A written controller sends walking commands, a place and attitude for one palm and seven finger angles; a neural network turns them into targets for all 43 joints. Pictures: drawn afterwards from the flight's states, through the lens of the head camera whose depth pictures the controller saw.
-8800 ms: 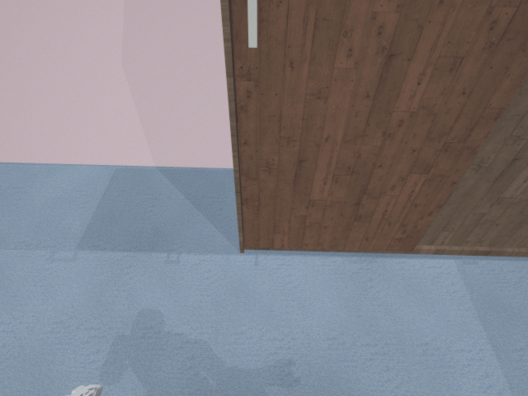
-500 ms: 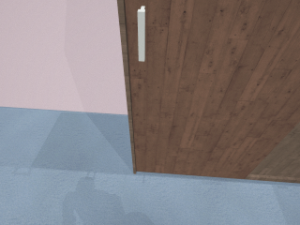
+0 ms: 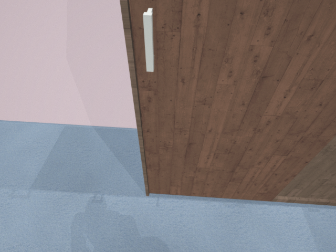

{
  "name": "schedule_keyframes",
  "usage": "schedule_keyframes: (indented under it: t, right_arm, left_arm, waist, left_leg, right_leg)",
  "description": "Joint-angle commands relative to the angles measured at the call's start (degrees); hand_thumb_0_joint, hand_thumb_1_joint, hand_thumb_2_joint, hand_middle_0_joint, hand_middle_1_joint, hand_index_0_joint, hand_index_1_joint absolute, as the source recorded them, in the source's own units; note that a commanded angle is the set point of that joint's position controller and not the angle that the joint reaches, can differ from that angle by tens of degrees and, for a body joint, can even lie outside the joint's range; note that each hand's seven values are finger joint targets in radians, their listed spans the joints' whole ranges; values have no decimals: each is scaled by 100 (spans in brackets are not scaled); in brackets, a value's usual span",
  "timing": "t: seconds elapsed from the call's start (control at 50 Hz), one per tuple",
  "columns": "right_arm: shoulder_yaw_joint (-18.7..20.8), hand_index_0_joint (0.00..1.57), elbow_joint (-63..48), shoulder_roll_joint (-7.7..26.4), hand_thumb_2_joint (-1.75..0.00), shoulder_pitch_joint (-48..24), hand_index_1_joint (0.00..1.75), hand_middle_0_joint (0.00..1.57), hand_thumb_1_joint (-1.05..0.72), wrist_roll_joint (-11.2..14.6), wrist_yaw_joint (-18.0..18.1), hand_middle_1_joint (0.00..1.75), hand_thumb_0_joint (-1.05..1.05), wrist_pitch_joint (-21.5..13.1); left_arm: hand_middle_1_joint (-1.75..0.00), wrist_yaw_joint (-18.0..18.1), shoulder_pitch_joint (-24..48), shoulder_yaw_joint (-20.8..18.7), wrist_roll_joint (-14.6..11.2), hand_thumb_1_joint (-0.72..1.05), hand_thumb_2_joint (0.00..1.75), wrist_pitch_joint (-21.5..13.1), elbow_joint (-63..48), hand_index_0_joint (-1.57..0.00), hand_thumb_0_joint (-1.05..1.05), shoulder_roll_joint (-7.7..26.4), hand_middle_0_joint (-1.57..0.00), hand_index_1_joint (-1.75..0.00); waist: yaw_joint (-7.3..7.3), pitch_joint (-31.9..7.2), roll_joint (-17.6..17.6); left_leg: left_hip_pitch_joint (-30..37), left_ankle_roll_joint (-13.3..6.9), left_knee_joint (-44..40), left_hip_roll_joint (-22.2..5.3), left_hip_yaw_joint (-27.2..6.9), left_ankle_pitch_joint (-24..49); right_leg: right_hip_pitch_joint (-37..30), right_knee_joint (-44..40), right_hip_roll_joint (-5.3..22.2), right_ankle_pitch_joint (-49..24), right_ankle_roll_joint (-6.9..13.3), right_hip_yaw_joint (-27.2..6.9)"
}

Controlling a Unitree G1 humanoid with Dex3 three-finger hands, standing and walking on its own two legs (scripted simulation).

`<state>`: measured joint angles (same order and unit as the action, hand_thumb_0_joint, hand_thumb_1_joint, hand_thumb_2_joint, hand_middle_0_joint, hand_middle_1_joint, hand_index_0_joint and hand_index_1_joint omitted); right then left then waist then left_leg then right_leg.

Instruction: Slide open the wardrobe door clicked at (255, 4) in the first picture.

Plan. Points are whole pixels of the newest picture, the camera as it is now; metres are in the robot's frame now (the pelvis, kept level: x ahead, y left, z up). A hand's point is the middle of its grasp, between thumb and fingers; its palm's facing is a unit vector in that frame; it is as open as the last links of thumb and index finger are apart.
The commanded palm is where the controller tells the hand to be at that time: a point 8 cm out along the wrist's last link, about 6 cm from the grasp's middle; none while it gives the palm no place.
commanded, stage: come to a stop and stand still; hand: left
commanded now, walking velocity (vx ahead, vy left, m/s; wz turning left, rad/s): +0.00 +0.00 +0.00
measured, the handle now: (150, 41) +0.55 +0.08 +0.24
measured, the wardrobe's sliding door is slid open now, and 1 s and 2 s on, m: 0.00 0.00 0.00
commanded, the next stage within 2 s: look again from close up in 0.18 s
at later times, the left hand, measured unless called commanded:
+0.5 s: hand out of the picture +0.01 +0.16 -0.17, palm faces +0.03 -0.98 -0.18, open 7.4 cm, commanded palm none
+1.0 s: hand out of the picture +0.00 +0.15 -0.17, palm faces +0.04 -0.98 -0.17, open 7.4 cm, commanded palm none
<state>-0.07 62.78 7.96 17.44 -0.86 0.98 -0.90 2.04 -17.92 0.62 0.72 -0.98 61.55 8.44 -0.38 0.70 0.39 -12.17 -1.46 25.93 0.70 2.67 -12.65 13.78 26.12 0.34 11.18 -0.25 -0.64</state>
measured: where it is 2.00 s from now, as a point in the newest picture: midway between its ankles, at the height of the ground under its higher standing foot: outside the picture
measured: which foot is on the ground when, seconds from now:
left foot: down 0.00-1.00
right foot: down 0.00-1.00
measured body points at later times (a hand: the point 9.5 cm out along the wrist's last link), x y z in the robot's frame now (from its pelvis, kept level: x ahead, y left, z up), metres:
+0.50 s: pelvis +0.01 -0.01 +0.00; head +0.01 -0.01 +0.45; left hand +0.01 +0.21 -0.16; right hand +0.01 -0.22 -0.16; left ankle +0.02 +0.10 -0.74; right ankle +0.03 -0.12 -0.74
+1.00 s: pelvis +0.01 -0.01 +0.00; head +0.02 -0.01 +0.45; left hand +0.00 +0.20 -0.16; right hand +0.00 -0.22 -0.16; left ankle +0.02 +0.10 -0.74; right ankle +0.03 -0.12 -0.74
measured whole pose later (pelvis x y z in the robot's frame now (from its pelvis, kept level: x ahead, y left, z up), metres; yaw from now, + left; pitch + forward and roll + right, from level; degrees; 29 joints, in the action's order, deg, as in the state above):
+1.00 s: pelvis +0.01 -0.01 +0.00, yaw +0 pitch -1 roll +0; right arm -0.3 64.3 7.2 17.6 -0.9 1.2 -0.9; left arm 1.9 -18.4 0.5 0.7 -1.1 62.5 7.8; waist 0.0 1.4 0.4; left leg -10.5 -0.6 24.1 0.0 2.0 -12.6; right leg 12.0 24.3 -0.4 11.3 0.6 0.0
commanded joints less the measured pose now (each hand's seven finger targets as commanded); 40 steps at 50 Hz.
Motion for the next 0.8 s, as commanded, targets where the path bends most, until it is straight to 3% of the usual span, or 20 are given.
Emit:
schedule_keyframes:
  t: [0.0,0.28,0.5,0.78]
  right_arm:
    - [80,20,-134,567,-90,311,30,20,-90,31,51,30,0,-101]
    - [75,20,-55,577,-90,241,30,20,-90,29,63,30,0,-83]
    - [64,20,-15,574,-90,277,30,20,-90,28,73,30,0,-101]
    - [64,20,16,504,-90,345,30,20,-90,20,75,30,0,-74]
  left_arm:
    - [-30,20,-345,-99,1,90,90,-78,-188,-20,0,525,-20,-30]
    - [-30,20,-314,-100,4,90,90,-64,-139,-20,0,530,-20,-30]
    - [-30,21,-355,-105,0,90,90,-85,-109,-20,0,512,-20,-30]
    - [-30,17,-398,-103,5,90,90,-75,-77,-20,0,470,-20,-30]
  waist:
    - [18,267,15]
    - [40,409,-25]
    - [30,278,55]
    - [36,469,-17]
  left_leg:
    - [-259,-5,-640,-563,-556,54]
    - [-172,15,-756,-610,-540,10]
    - [-54,19,-722,-595,-525,207]
    - [-162,34,-774,-587,-538,-108]
  right_leg:
    - [-119,-521,509,-145,224,-517]
    - [-139,-608,476,-146,220,-483]
    - [-227,-611,490,-298,235,-488]
    - [-92,-725,468,100,243,-490]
